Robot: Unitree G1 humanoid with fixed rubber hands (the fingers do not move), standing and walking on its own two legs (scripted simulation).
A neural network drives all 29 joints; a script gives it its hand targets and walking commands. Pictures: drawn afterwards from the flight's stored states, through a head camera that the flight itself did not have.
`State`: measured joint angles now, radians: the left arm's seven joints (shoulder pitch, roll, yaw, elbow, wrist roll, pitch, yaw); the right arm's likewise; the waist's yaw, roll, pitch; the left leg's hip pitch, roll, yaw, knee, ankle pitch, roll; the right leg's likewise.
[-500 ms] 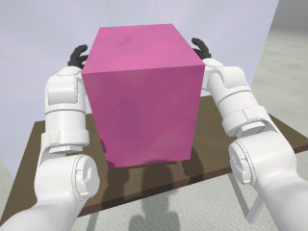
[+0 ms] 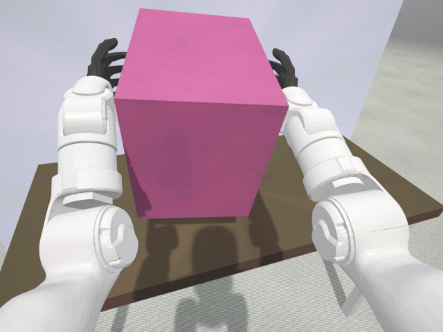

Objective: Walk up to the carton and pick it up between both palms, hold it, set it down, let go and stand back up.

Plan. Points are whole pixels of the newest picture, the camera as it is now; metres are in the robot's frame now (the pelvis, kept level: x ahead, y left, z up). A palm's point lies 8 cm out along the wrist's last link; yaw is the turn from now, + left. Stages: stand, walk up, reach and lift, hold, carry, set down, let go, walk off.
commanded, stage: set down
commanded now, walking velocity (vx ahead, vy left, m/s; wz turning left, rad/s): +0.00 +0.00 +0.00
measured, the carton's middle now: (195, 114) +0.42 +0.02 +0.27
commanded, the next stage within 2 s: none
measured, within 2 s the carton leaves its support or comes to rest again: neither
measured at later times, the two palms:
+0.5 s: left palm (114, 112) +0.40 +0.15 +0.28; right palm (283, 123) +0.39 -0.14 +0.26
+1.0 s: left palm (123, 131) +0.41 +0.15 +0.24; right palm (280, 137) +0.40 -0.15 +0.23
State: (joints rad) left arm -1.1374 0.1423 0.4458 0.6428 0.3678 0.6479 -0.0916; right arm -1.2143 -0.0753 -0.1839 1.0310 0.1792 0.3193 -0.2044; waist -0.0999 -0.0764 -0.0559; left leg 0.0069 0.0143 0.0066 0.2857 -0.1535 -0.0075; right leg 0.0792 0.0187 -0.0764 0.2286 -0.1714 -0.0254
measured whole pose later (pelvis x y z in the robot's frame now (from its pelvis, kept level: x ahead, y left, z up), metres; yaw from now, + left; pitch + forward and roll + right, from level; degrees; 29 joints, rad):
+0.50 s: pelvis -0.01 +0.00 +0.00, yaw +0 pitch -7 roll +0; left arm -1.06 0.06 0.44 0.61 0.36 0.57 -0.02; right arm -1.08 -0.05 -0.25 0.98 0.06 0.21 -0.15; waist -0.08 -0.06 -0.02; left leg -0.04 0.01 0.01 0.29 -0.14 0.00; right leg 0.03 0.01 -0.08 0.25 -0.17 -0.02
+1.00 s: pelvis -0.01 +0.00 +0.00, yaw +0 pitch -5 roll +0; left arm -1.02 0.04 0.42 0.71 0.34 0.48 0.03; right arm -1.06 -0.04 -0.34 1.06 -0.02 0.13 -0.11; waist -0.06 -0.07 -0.02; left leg -0.06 0.02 0.01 0.30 -0.15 -0.01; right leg 0.00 0.02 -0.07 0.26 -0.17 -0.02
